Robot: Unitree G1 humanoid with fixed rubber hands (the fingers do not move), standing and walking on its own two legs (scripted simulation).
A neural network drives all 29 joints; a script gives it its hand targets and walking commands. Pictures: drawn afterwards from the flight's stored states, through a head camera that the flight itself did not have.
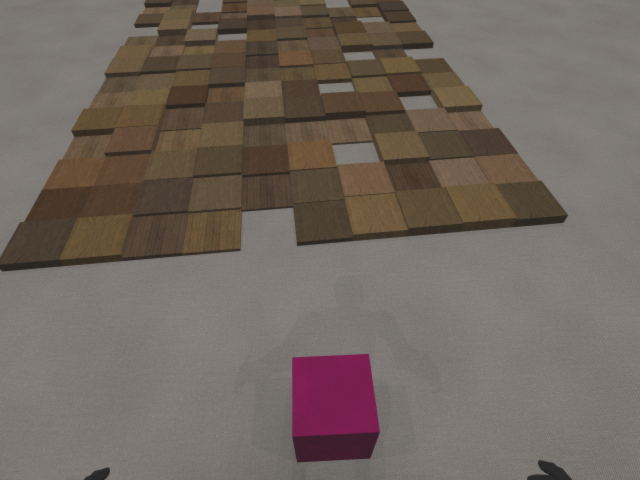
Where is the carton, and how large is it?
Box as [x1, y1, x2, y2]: [292, 354, 379, 461]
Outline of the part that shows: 368,354 292,357 292,436 297,461 370,457 379,429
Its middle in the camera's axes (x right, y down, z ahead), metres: +0.04 +0.48 +1.09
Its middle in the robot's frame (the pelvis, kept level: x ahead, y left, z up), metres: +0.43 -0.03 -0.66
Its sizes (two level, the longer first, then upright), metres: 0.210 0.200 0.250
